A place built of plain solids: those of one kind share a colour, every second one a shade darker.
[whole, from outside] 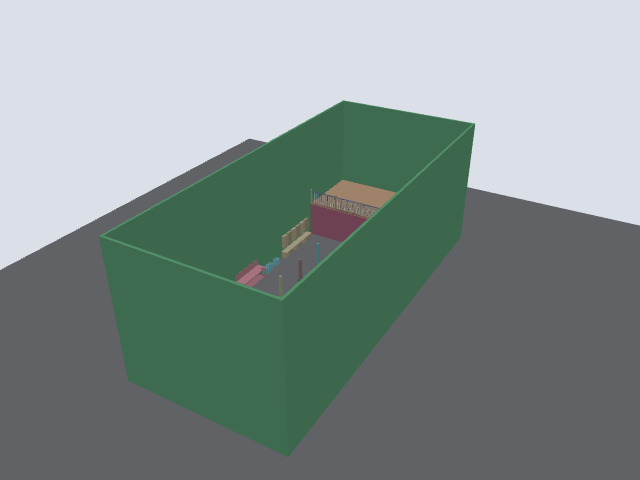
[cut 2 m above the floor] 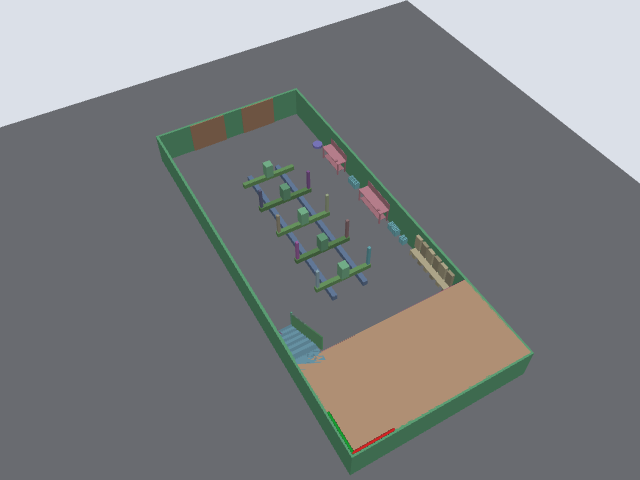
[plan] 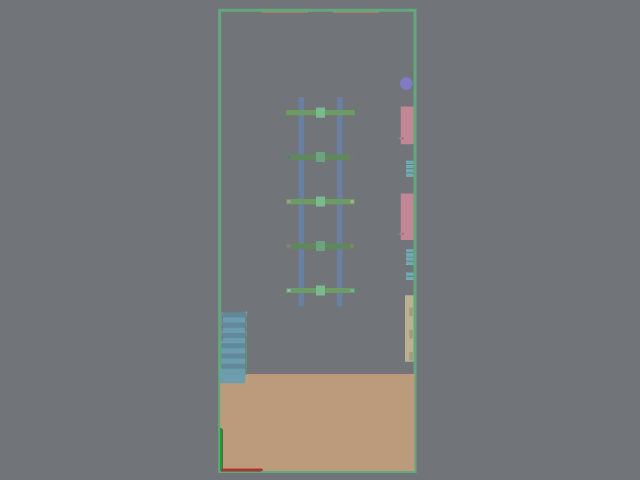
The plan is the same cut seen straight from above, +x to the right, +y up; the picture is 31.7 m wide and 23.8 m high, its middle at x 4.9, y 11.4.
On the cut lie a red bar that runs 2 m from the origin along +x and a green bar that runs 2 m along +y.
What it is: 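A boat hall 9.5 x 22.7 m, 8.6 m high; a lifeboat 13.0 m long and 4.7 m in beam on its cradle down the middle, its keel 1.53 m over the floor; a walk along either side; at the rear a crew gallery 4.8 m deep at 2.40 m over closed stores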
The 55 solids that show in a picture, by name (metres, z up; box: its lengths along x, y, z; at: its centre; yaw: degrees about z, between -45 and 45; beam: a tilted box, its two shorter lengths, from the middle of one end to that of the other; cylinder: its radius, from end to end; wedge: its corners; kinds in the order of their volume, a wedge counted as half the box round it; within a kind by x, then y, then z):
{
 "gal_1": {"box": [9.64, 4.81, 2.46], "at": [4.77, 2.35, 1.18]},
 "wall_1": {"box": [0.15, 23.02, 8.65], "at": [-0.07, 11.36, 4.28]},
 "wall_2": {"box": [9.84, 0.15, 8.65], "at": [4.77, -0.07, 4.28]},
 "wall_3": {"box": [9.84, 0.15, 8.65], "at": [4.77, 22.8, 4.28]},
 "wall_4": {"box": [0.15, 23.02, 8.65], "at": [9.62, 11.36, 4.28]},
 "stair_1": {"box": [1.25, 0.71, 2.27], "at": [0.57, 4.66, 1.08]},
 "stair_2": {"box": [1.25, 0.71, 2.08], "at": [0.57, 4.91, 0.99]},
 "stair_3": {"box": [1.25, 0.71, 1.9], "at": [0.57, 5.17, 0.9]},
 "stair_4": {"box": [1.25, 0.71, 1.72], "at": [0.57, 5.42, 0.81]},
 "stair_5": {"box": [1.25, 0.71, 1.53], "at": [0.57, 5.68, 0.71]},
 "stair_6": {"box": [1.25, 0.71, 1.34], "at": [0.57, 5.93, 0.62]},
 "stair_7": {"box": [1.25, 0.71, 1.16], "at": [0.57, 6.18, 0.53]},
 "stair_8": {"box": [1.25, 0.71, 0.97], "at": [0.57, 6.44, 0.44]},
 "stair_9": {"box": [1.25, 0.71, 0.79], "at": [0.57, 6.69, 0.34]},
 "stair_10": {"box": [1.25, 0.71, 0.6], "at": [0.57, 6.95, 0.25]},
 "stair_11": {"box": [1.25, 0.71, 0.42], "at": [0.57, 7.2, 0.16]},
 "stair_12": {"box": [1.25, 0.71, 0.23], "at": [0.57, 7.46, 0.07]},
 "beam_1": {"box": [0.28, 10.38, 0.39], "at": [3.97, 13.31, 0.14]},
 "beam_2": {"box": [0.28, 10.38, 0.39], "at": [5.88, 13.31, 0.14]},
 "cross_1": {"box": [3.39, 0.26, 0.3], "at": [4.92, 8.9, 0.49]},
 "cross_2": {"box": [3.39, 0.26, 0.3], "at": [4.92, 11.1, 0.49]},
 "cross_3": {"box": [3.39, 0.26, 0.3], "at": [4.92, 13.31, 0.49]},
 "cross_4": {"box": [3.39, 0.26, 0.3], "at": [4.92, 15.51, 0.49]},
 "cross_5": {"box": [3.39, 0.26, 0.3], "at": [4.92, 17.71, 0.49]},
 "sdoor_1": {"box": [2.28, 0.05, 5.25], "at": [3.17, 22.7, 2.58]},
 "sdoor_2": {"box": [2.28, 0.05, 5.25], "at": [6.68, 22.7, 2.58]},
 "keelblock_1": {"box": [0.46, 0.5, 0.89], "at": [4.92, 8.9, 1.08]},
 "keelblock_2": {"box": [0.46, 0.5, 0.89], "at": [4.92, 11.1, 1.08]},
 "keelblock_3": {"box": [0.46, 0.5, 0.89], "at": [4.92, 13.31, 1.08]},
 "keelblock_4": {"box": [0.46, 0.5, 0.89], "at": [4.92, 15.51, 1.08]},
 "keelblock_5": {"box": [0.46, 0.5, 0.89], "at": [4.92, 17.71, 1.08]},
 "kit_1": {"box": [0.42, 3.3, 0.04], "at": [9.33, 7.01, 0.43]},
 "kit_2": {"box": [0.19, 0.43, 0.9], "at": [9.41, 5.63, 1.17]},
 "kit_3": {"box": [0.19, 0.43, 0.9], "at": [9.41, 6.18, 1.17]},
 "kit_4": {"box": [0.19, 0.43, 0.9], "at": [9.41, 6.74, 1.17]},
 "kit_5": {"box": [0.19, 0.43, 0.9], "at": [9.41, 7.29, 1.17]},
 "kit_6": {"box": [0.19, 0.43, 0.9], "at": [9.41, 7.83, 1.17]},
 "kit_7": {"box": [0.19, 0.43, 0.9], "at": [9.41, 8.38, 1.17]},
 "stair_guard_panel_1": {"wedge": [[1.22, 4.71, 2.24], [1.22, 4.71, 3.34], [1.22, 7.82, -0.02], [1.22, 7.82, 1.08], [1.27, 4.71, 2.24], [1.27, 4.71, 3.34], [1.27, 7.82, -0.02], [1.27, 7.82, 1.08]]},
 "face_1": {"box": [8.34, 0.012, 2.42], "at": [5.37, 4.77, 1.16]},
 "bench_1": {"box": [0.5, 2.1, 0.024], "at": [9.21, 12.55, 0.22]},
 "bench_2": {"box": [0.62, 2.3, 0.06], "at": [9.21, 12.55, 0.87]},
 "bench_3": {"box": [0.5, 1.68, 0.024], "at": [9.21, 17.08, 0.22]},
 "bench_4": {"box": [0.62, 1.88, 0.06], "at": [9.21, 17.08, 0.87]},
 "bench_5": {"box": [0.018, 2.3, 0.45], "at": [9.53, 12.55, 1.12]},
 "bench_6": {"box": [0.018, 1.88, 0.45], "at": [9.53, 17.08, 1.12]},
 "coils_1": {"cylinder": 0.31, "from": [9.18, 19.15, 0.0], "to": [9.18, 19.15, 0.18]},
 "shore3e_1": {"box": [0.16, 0.16, 1.66], "at": [6.49, 15.51, 1.47]},
 "shore3w_1": {"box": [0.16, 0.16, 1.66], "at": [3.36, 15.51, 1.47]},
 "shore0e_1": {"box": [0.16, 0.16, 1.45], "at": [6.49, 8.9, 1.37]},
 "shore0w_1": {"box": [0.16, 0.16, 1.45], "at": [3.36, 8.9, 1.37]},
 "shore2e_1": {"box": [0.16, 0.16, 1.45], "at": [6.49, 13.31, 1.36]},
 "shore2w_1": {"box": [0.16, 0.16, 1.45], "at": [3.36, 13.31, 1.36]},
 "shore1e_1": {"box": [0.16, 0.16, 1.44], "at": [6.49, 11.1, 1.36]},
 "shore1w_1": {"box": [0.16, 0.16, 1.44], "at": [3.36, 11.1, 1.36]}
}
